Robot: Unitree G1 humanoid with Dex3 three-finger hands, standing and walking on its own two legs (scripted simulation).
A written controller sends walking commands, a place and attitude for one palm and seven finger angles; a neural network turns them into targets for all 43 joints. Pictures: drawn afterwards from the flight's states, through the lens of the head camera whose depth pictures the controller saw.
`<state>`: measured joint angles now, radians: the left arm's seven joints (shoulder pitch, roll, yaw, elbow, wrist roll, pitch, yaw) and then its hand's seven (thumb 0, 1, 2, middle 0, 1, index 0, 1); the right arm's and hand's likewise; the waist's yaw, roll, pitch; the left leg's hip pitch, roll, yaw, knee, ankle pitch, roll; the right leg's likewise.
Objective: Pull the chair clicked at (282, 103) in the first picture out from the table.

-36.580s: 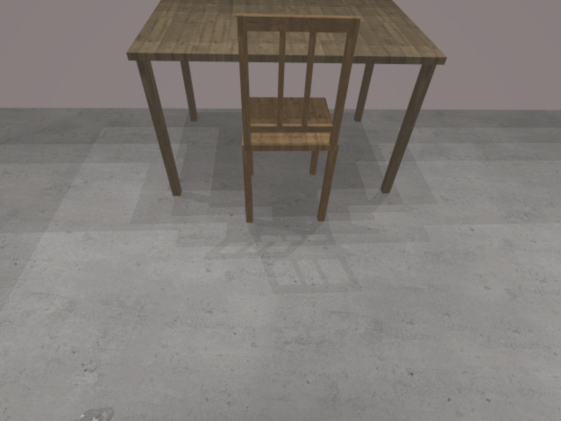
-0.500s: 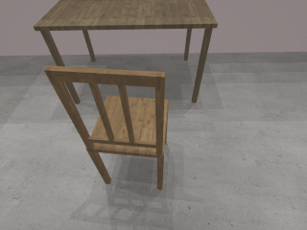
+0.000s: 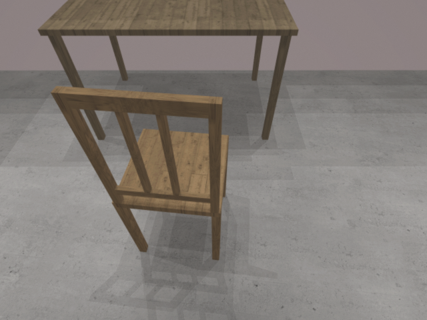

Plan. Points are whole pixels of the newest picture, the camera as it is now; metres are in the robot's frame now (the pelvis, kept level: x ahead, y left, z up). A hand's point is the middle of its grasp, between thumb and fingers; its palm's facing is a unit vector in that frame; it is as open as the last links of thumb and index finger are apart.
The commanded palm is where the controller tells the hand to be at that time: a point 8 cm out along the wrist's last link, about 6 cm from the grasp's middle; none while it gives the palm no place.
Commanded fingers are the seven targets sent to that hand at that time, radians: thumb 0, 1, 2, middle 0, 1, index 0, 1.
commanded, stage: look to check the result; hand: left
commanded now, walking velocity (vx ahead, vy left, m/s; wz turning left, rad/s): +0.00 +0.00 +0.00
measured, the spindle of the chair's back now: (136, 156) +0.52 +0.25 -0.06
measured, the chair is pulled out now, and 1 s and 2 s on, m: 0.60 0.60 0.60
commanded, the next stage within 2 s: stand and wait in 0.66 s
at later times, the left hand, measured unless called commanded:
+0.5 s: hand out of the picture +0.01 +0.17 -0.17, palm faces +0.04 -0.98 -0.20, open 7.3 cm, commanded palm none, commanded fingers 0.00 0.90 0.90 -0.20 -0.30 -0.20 -0.30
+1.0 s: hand out of the picture +0.01 +0.17 -0.17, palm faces +0.04 -0.98 -0.19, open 7.3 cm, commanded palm none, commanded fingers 0.00 0.90 0.90 -0.20 -0.30 -0.20 -0.30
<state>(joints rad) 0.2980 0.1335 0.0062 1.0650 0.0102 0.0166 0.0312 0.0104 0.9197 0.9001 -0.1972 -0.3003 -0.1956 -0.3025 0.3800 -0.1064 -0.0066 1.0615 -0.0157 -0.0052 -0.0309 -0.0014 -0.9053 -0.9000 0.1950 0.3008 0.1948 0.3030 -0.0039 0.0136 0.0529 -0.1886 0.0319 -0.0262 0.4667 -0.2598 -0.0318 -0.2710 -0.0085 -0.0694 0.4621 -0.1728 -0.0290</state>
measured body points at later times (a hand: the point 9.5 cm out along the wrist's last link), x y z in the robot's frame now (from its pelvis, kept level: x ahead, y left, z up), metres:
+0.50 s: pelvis +0.01 +0.00 +0.00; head +0.02 -0.01 +0.45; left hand +0.01 +0.22 -0.16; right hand -0.03 -0.20 -0.16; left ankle +0.00 +0.15 -0.74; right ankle +0.05 -0.10 -0.74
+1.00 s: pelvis +0.01 +0.00 +0.00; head +0.03 -0.01 +0.45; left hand +0.01 +0.22 -0.16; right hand -0.03 -0.20 -0.16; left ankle +0.00 +0.15 -0.74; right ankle +0.05 -0.10 -0.74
